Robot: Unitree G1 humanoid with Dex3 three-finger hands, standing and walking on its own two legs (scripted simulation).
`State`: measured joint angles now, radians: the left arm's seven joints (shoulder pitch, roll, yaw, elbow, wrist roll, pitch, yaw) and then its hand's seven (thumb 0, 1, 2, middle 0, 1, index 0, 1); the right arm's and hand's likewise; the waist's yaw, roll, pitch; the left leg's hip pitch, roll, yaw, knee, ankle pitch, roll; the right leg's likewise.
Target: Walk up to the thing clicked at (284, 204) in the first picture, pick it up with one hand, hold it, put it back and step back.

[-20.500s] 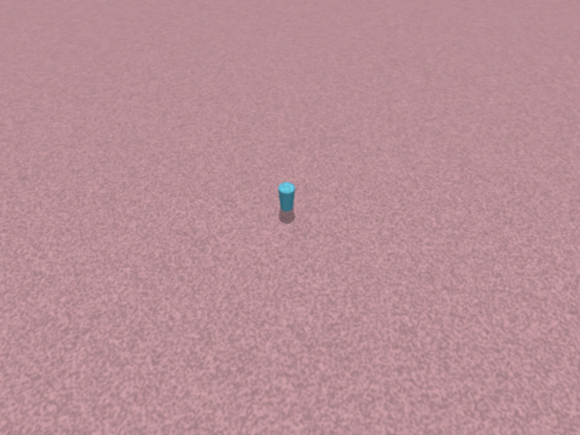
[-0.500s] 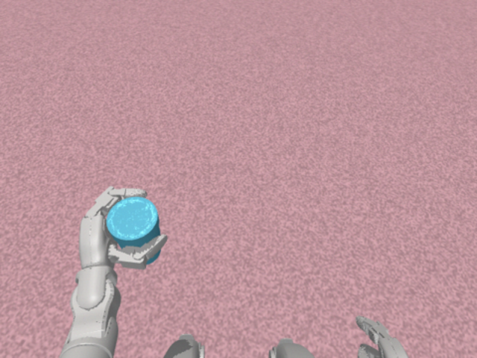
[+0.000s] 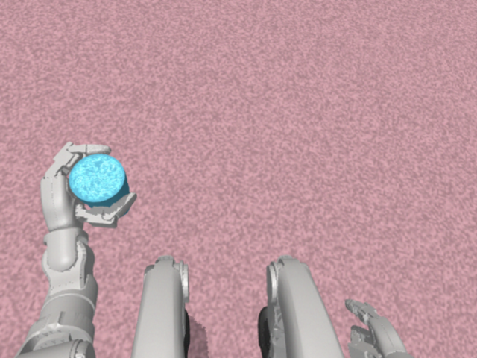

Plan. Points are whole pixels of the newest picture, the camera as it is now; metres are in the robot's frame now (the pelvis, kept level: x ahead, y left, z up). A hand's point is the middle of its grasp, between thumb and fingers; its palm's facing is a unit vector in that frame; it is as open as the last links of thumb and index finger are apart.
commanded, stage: crouch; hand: left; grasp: from the side
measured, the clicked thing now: (107, 191) +0.40 +0.22 -0.06
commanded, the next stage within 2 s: lower in 1.00 s
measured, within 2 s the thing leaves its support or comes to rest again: neither
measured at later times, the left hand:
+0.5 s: hand (124, 211) +0.40 +0.23 -0.21, palm faces +0.22 -0.97 -0.03, open 10.0 cm
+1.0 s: hand (129, 216) +0.41 +0.24 -0.28, palm faces +0.22 -0.98 -0.03, open 10.0 cm
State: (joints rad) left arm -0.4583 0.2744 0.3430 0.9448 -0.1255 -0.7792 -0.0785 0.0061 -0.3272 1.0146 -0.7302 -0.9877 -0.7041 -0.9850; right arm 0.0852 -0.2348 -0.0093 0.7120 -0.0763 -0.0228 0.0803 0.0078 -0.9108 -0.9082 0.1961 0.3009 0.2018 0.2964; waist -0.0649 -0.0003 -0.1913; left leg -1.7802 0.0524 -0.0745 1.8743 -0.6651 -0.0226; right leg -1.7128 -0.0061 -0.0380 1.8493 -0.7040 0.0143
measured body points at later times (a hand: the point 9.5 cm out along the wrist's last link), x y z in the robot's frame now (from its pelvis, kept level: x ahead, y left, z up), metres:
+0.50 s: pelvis -0.03 +0.00 -0.15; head +0.17 +0.05 +0.25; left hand +0.38 +0.28 -0.21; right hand +0.08 -0.27 -0.27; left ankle +0.07 +0.13 -0.47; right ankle +0.06 -0.13 -0.47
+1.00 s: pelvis -0.03 +0.00 -0.19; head +0.20 +0.08 +0.19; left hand +0.39 +0.29 -0.28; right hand +0.08 -0.28 -0.30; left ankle +0.07 +0.13 -0.47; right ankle +0.06 -0.13 -0.47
